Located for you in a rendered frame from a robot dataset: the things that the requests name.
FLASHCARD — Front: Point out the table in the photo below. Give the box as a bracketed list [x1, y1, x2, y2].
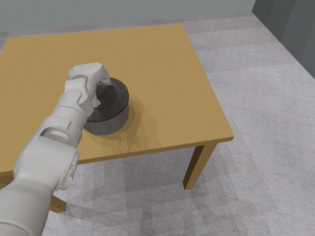
[0, 24, 235, 213]

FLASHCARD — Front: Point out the knob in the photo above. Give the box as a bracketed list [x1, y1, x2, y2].
[95, 85, 108, 100]

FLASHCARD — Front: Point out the robot left upper arm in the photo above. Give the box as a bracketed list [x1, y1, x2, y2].
[0, 136, 80, 236]

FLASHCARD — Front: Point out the pot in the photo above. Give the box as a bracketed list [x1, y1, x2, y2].
[84, 103, 129, 136]

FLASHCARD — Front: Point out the robot left hand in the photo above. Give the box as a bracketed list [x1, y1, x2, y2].
[68, 62, 111, 108]

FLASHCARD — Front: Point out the robot left forearm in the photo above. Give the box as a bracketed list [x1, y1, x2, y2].
[13, 73, 96, 178]

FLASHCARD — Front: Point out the lid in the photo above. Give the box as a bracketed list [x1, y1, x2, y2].
[87, 77, 129, 123]

